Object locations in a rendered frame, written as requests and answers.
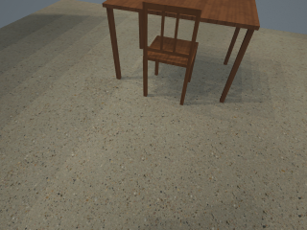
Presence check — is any table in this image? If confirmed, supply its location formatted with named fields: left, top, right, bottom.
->
left=102, top=0, right=260, bottom=103

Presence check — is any chair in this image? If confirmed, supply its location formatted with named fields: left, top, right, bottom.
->
left=142, top=1, right=202, bottom=105

